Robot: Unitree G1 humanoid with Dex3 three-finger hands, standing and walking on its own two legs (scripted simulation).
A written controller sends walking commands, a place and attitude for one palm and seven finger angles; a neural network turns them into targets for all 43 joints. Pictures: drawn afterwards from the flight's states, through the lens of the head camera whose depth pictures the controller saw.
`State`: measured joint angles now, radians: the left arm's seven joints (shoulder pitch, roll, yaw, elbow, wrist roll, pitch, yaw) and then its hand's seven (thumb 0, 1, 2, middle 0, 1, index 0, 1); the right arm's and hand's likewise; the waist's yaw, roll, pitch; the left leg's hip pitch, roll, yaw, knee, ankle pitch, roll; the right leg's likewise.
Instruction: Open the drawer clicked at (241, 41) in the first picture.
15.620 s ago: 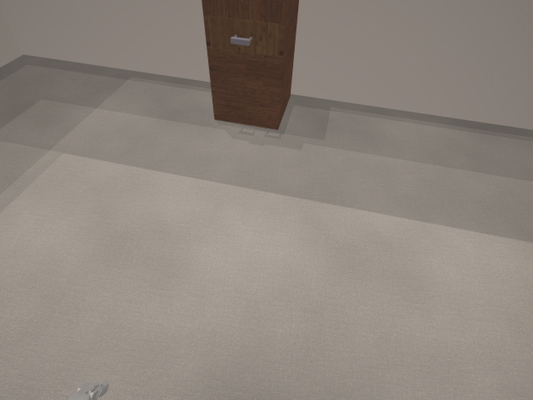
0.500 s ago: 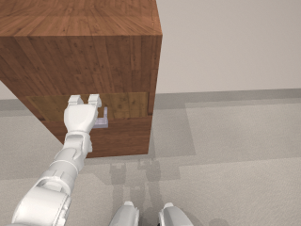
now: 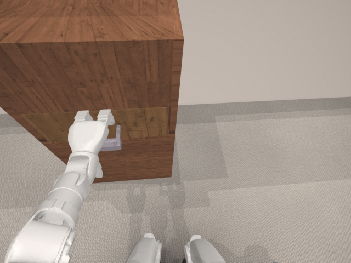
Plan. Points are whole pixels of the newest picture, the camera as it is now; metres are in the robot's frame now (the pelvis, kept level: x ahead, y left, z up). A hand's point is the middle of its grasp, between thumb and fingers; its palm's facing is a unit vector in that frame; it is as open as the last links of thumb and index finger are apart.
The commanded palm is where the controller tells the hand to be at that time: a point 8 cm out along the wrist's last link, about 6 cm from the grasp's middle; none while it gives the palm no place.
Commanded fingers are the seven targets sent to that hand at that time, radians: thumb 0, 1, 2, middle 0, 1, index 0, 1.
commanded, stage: move the hooked fingers above the handle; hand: left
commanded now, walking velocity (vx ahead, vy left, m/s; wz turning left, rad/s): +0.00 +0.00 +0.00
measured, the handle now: (103, 137) +0.46 +0.21 -0.11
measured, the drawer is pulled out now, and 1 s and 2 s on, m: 0.00 0.00 0.00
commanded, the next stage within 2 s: none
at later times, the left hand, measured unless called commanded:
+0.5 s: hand (99, 142) +0.41 +0.20 -0.05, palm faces +0.00 -0.07 -1.00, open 13.8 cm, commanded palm +0.39 +0.21 +0.01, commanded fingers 0.00 -0.50 0.30 -0.30 -1.20 -0.30 -1.20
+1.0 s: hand (95, 140) +0.41 +0.21 -0.04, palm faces +0.07 -0.05 -1.00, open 13.8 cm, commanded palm +0.38 +0.21 +0.01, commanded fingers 0.00 -0.50 0.30 -0.30 -1.20 -0.30 -1.20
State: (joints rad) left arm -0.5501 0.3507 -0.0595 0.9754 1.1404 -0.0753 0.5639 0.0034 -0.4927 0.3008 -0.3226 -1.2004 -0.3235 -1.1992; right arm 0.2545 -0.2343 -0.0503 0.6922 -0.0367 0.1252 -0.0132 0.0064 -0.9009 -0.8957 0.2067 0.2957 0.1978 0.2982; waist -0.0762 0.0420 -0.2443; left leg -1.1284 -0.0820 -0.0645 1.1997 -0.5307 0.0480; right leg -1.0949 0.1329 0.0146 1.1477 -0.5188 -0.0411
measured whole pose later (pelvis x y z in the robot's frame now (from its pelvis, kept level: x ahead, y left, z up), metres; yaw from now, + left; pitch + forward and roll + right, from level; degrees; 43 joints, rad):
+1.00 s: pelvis +0.00 +0.01 +0.00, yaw -1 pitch +25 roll -3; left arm -0.54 0.31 -0.04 0.98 1.18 -0.02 0.67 0.01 -0.49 0.30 -0.32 -1.20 -0.32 -1.20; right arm 0.23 -0.23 -0.05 0.70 -0.05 0.16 0.01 0.01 -0.90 -0.90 0.21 0.30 0.20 0.30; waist -0.08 0.05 -0.25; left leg -1.11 -0.08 -0.05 1.20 -0.53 0.06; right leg -1.08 0.13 0.03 1.15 -0.51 -0.03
